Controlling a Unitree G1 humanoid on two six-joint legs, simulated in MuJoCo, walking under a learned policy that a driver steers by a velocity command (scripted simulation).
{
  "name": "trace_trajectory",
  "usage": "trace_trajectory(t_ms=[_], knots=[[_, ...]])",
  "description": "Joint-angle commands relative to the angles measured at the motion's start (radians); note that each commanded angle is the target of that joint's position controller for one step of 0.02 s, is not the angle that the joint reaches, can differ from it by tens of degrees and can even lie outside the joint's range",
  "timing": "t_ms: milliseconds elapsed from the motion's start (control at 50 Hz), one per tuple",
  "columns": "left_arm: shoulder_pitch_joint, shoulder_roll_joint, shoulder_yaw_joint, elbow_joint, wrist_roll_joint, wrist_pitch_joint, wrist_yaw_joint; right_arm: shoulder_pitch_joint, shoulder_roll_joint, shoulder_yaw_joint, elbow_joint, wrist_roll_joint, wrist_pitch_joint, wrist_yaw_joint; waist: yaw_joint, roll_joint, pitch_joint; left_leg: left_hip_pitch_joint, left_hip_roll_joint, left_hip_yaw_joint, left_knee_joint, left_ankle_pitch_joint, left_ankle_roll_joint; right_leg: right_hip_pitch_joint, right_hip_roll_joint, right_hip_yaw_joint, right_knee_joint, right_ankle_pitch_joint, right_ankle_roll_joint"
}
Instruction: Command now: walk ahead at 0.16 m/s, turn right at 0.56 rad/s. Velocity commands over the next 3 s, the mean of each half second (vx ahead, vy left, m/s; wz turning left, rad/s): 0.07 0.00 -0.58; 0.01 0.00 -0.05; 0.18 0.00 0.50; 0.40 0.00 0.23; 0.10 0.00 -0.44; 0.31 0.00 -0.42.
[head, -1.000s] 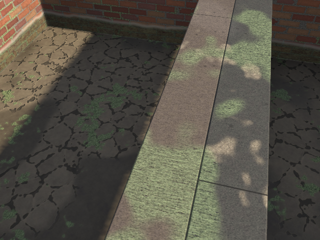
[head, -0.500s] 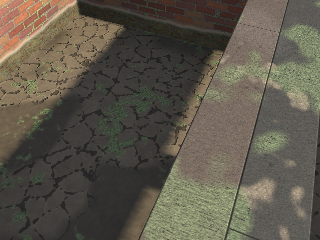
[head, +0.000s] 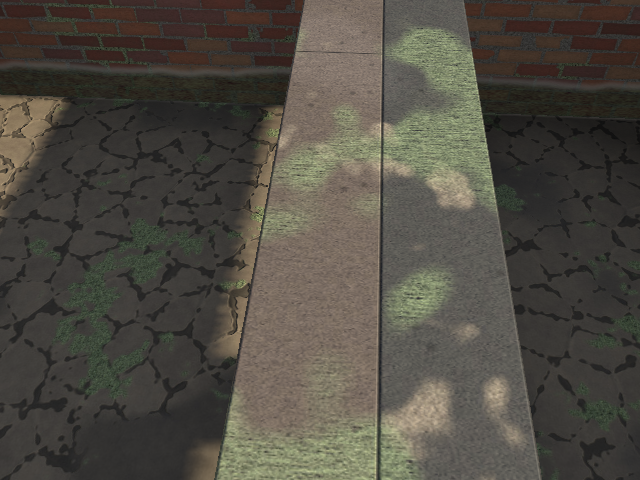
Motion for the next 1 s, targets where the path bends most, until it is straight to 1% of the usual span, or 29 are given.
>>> trace_trajectory(t_ms=[20,40,80,120,200,260,380,400,440,460,480,500,520,540,560,580,620,680,700,740,780,800,820,840,860,880,900,940,1000], knots=[[0.055,0.150,0.045,-0.039,-0.007,0.005,0.030,-0.078,-0.087,-0.017,-0.123,-0.012,-0.004,-0.007,0.029,-0.053,-0.038,-0.289,0.003,-0.086,0.088,0.110,0.005,0.229,-0.312,0.431,-0.349,0.522,-0.180],[0.018,0.127,0.039,-0.054,-0.006,-0.001,0.030,-0.059,-0.100,-0.022,-0.120,-0.014,0.008,-0.009,0.006,-0.037,-0.038,-0.225,0.006,-0.083,0.034,0.152,0.005,0.162,-0.273,0.368,-0.366,0.510,-0.152],[0.012,0.136,0.040,-0.062,-0.001,-0.014,0.024,-0.040,-0.099,-0.026,-0.132,-0.018,0.028,-0.011,-0.005,-0.013,-0.089,-0.182,-0.019,-0.067,-0.005,0.176,0.008,0.164,-0.243,0.344,-0.340,0.604,-0.142],[0.014,0.155,0.045,-0.075,0.015,-0.013,0.024,-0.036,-0.093,-0.029,-0.150,-0.007,0.037,-0.017,-0.009,-0.006,-0.105,-0.188,-0.033,-0.060,-0.060,0.209,0.007,0.170,-0.220,0.332,-0.313,0.645,-0.134],[0.039,0.160,0.050,-0.091,0.035,-0.016,0.026,-0.115,-0.072,-0.018,-0.220,-0.008,0.042,-0.031,0.023,-0.055,-0.086,-0.202,-0.073,-0.061,-0.219,0.219,0.014,0.158,-0.196,0.386,-0.301,0.473,-0.129],[0.057,0.164,0.048,-0.109,0.055,-0.004,0.024,-0.155,-0.085,-0.021,-0.254,0.003,0.030,-0.048,0.045,-0.075,-0.086,-0.251,-0.084,-0.095,-0.296,0.235,0.043,0.205,-0.219,0.498,-0.277,0.382,-0.134],[0.032,0.164,0.053,-0.144,0.056,0.011,0.023,-0.141,-0.097,-0.012,-0.297,0.032,-0.002,-0.050,0.054,-0.105,-0.144,-0.216,-0.122,-0.119,-0.457,0.165,0.075,0.311,-0.184,0.588,-0.200,0.533,-0.104],[-0.017,0.168,0.058,-0.170,0.056,0.015,0.029,-0.117,-0.098,-0.009,-0.295,0.033,-0.019,-0.046,0.044,-0.094,-0.171,-0.172,-0.125,-0.125,-0.521,0.185,0.083,0.316,-0.174,0.600,-0.198,0.523,-0.090],[-0.087,0.157,0.056,-0.196,0.038,0.017,0.030,-0.032,-0.071,-0.004,-0.276,0.035,-0.038,-0.048,-0.016,-0.071,-0.173,0.023,-0.120,-0.116,-0.755,0.318,0.110,0.230,-0.120,0.575,-0.158,0.400,-0.032],[-0.099,0.129,0.050,-0.212,0.026,0.010,0.026,-0.001,-0.089,-0.012,-0.264,0.025,-0.039,-0.056,-0.023,-0.004,-0.182,0.179,-0.047,-0.190,-0.836,0.410,0.138,0.106,-0.072,0.536,-0.077,0.102,0.019],[-0.096,0.096,0.045,-0.254,-0.001,0.003,0.028,-0.021,-0.217,-0.037,-0.290,0.003,-0.033,-0.061,-0.018,0.272,-0.177,0.288,0.218,-0.483,-0.863,0.775,0.303,-0.148,0.131,0.296,0.198,-0.338,0.092],[-0.073,0.186,0.064,-0.246,0.039,-0.008,0.030,-0.005,-0.212,-0.051,-0.310,0.001,-0.019,-0.061,-0.024,0.222,-0.209,0.263,0.355,-0.561,-0.861,0.993,0.426,-0.205,0.108,0.184,0.475,-0.422,0.140],[-0.085,0.202,0.072,-0.234,0.049,-0.022,0.031,-0.015,-0.151,-0.042,-0.324,-0.003,-0.011,-0.065,-0.019,0.077,-0.208,0.242,0.319,-0.489,-0.835,1.027,0.433,-0.211,0.060,0.194,0.584,-0.343,0.169],[-0.083,0.175,0.063,-0.231,0.049,-0.020,0.026,-0.037,-0.109,-0.034,-0.319,-0.004,-0.009,-0.065,0.006,0.011,-0.182,0.196,0.250,-0.397,-0.819,1.013,0.394,-0.198,0.033,0.205,0.634,-0.275,0.197],[-0.066,0.146,0.055,-0.233,0.047,-0.011,0.017,-0.068,-0.096,-0.030,-0.322,-0.002,-0.014,-0.066,0.025,0.005,-0.172,0.184,0.195,-0.321,-0.811,1.004,0.363,-0.199,0.013,0.204,0.660,-0.221,0.217],[-0.011,0.116,0.045,-0.211,0.047,0.003,0.010,-0.070,-0.112,-0.036,-0.314,-0.001,-0.017,-0.057,0.033,0.043,-0.151,0.166,0.166,-0.271,-0.807,1.055,0.355,-0.187,-0.002,0.180,0.697,-0.191,0.240],[-0.026,0.110,0.037,-0.214,0.032,0.027,0.003,-0.067,-0.096,-0.037,-0.316,0.001,-0.029,-0.039,0.019,0.059,-0.147,0.122,0.129,-0.209,-0.810,1.048,0.334,-0.138,-0.004,0.157,0.661,-0.140,0.248],[-0.081,0.043,0.003,-0.232,0.036,0.048,0.010,-0.018,-0.104,-0.043,-0.284,-0.007,-0.043,-0.029,-0.005,0.078,-0.138,0.113,0.105,-0.171,-0.810,0.943,0.286,-0.026,-0.034,0.142,0.355,-0.189,0.230],[-0.082,0.011,-0.011,-0.230,0.028,0.053,0.012,-0.021,-0.102,-0.042,-0.278,-0.011,-0.041,-0.025,-0.006,0.113,-0.137,0.084,0.087,-0.156,-0.817,0.881,0.269,0.062,-0.040,0.129,0.210,-0.253,0.214],[-0.060,0.019,-0.018,-0.204,0.032,0.060,0.021,0.003,-0.129,-0.056,-0.245,-0.006,-0.025,-0.006,-0.015,0.194,-0.118,0.070,0.055,-0.191,-0.821,0.787,0.256,0.168,-0.027,0.076,-0.017,-0.284,0.185],[0.022,0.036,-0.016,-0.177,0.036,0.052,0.042,0.004,-0.162,-0.071,-0.234,0.017,-0.004,0.013,0.027,0.181,-0.107,0.020,0.043,-0.233,-0.775,0.714,0.222,0.290,-0.022,0.040,-0.275,-0.057,0.146],[0.031,0.077,-0.013,-0.184,0.045,0.038,0.053,0.029,-0.158,-0.075,-0.236,0.018,-0.004,0.021,0.021,0.107,-0.127,-0.088,0.039,-0.246,-0.744,0.619,0.166,0.403,-0.098,0.137,-0.296,0.036,0.115],[0.023,0.162,0.004,-0.205,0.046,0.025,0.057,-0.005,-0.091,-0.059,-0.290,0.015,-0.007,0.030,0.007,-0.114,-0.174,-0.267,-0.048,-0.145,-0.628,0.371,0.104,0.507,-0.304,0.356,-0.322,0.085,0.040],[-0.043,0.200,0.015,-0.214,0.035,0.022,0.048,-0.100,-0.056,-0.037,-0.339,0.010,0.003,0.025,0.026,-0.347,-0.131,-0.241,-0.117,-0.063,-0.588,0.071,0.081,0.268,-0.402,0.431,-0.369,0.096,-0.051],[-0.086,0.144,0.001,-0.237,0.057,0.003,0.045,-0.118,-0.106,-0.054,-0.313,0.012,0.011,0.027,0.028,-0.256,-0.051,-0.230,-0.109,-0.091,-0.435,0.051,0.068,0.195,-0.382,0.412,-0.394,0.092,-0.073],[-0.096,0.115,-0.005,-0.239,0.060,-0.008,0.045,-0.089,-0.124,-0.071,-0.287,0.020,0.015,0.027,0.014,-0.204,-0.025,-0.244,-0.124,-0.087,-0.330,0.069,0.060,0.172,-0.368,0.368,-0.382,0.169,-0.082],[-0.109,0.111,-0.003,-0.236,0.051,-0.017,0.047,-0.034,-0.132,-0.082,-0.258,0.017,0.020,0.029,-0.011,-0.186,-0.025,-0.241,-0.126,-0.083,-0.257,0.093,0.053,0.173,-0.338,0.312,-0.364,0.285,-0.084],[-0.111,0.101,-0.002,-0.228,0.039,-0.026,0.054,0.030,-0.124,-0.090,-0.232,0.015,0.023,0.025,-0.040,-0.156,-0.074,-0.232,-0.124,-0.074,-0.184,0.113,0.044,0.220,-0.309,0.229,-0.286,0.501,-0.085],[-0.092,0.091,0.007,-0.236,0.044,-0.017,0.051,-0.002,-0.091,-0.078,-0.238,0.017,0.034,0.033,-0.018,-0.137,-0.114,-0.183,-0.108,-0.050,-0.257,0.115,0.047,0.235,-0.316,0.186,-0.242,0.443,-0.068]])
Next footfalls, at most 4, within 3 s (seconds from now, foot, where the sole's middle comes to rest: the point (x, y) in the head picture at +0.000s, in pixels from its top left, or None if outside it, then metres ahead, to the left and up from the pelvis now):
0.46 left None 0.17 0.08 -0.75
0.80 right None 0.02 -0.10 -0.75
1.12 left None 0.07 0.08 -0.75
1.56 right None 0.08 -0.10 -0.75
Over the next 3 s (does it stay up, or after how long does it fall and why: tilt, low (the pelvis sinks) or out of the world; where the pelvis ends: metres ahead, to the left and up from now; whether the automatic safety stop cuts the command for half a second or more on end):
stays up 0.33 -0.04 0.02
